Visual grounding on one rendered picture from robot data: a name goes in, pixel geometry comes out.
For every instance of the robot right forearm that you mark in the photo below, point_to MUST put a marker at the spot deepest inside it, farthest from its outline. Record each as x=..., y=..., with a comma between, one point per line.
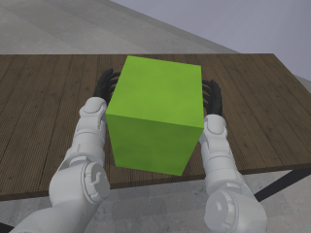
x=218, y=161

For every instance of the left robot hand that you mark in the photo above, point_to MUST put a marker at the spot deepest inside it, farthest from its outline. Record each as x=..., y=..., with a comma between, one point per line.
x=103, y=89

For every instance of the table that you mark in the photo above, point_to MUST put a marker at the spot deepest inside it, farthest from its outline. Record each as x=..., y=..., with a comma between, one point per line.
x=267, y=114

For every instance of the right robot hand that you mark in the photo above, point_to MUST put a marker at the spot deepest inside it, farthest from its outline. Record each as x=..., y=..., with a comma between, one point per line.
x=215, y=103

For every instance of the carton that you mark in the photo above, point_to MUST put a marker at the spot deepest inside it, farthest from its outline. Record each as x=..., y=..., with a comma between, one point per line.
x=155, y=116

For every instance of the robot left forearm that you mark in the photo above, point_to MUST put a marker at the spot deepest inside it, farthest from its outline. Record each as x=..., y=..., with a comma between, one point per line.
x=89, y=137

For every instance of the left robot upper arm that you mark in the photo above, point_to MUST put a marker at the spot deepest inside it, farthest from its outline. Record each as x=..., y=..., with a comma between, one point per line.
x=76, y=193

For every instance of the right robot upper arm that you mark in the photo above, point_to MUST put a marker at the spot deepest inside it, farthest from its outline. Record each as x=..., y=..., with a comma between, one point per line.
x=227, y=211

